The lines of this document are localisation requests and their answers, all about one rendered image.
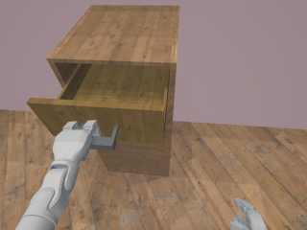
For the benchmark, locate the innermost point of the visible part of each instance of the robot left forearm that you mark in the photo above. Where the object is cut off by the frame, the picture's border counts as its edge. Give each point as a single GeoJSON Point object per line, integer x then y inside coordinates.
{"type": "Point", "coordinates": [51, 200]}

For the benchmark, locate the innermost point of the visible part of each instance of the right robot hand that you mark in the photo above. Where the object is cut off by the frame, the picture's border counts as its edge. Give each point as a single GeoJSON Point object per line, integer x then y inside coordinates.
{"type": "Point", "coordinates": [253, 221]}

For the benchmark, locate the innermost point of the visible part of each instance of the left robot hand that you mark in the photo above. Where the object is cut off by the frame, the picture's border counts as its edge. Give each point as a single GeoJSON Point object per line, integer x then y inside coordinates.
{"type": "Point", "coordinates": [73, 143]}

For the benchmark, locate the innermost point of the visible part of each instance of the drawer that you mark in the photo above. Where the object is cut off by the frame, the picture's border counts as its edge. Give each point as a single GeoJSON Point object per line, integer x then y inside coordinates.
{"type": "Point", "coordinates": [132, 97]}

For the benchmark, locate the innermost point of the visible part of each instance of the cabinet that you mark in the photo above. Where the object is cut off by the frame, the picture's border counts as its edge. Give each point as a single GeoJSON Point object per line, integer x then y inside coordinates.
{"type": "Point", "coordinates": [139, 35]}

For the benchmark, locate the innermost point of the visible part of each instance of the handle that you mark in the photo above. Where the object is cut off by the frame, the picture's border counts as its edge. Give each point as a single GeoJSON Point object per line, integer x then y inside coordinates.
{"type": "Point", "coordinates": [104, 143]}

